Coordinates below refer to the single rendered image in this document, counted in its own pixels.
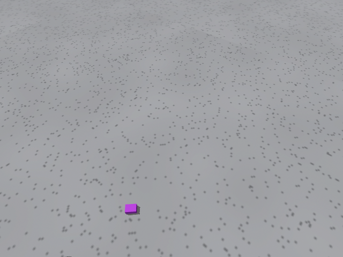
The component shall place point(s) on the small box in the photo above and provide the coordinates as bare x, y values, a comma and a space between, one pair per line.
131, 208

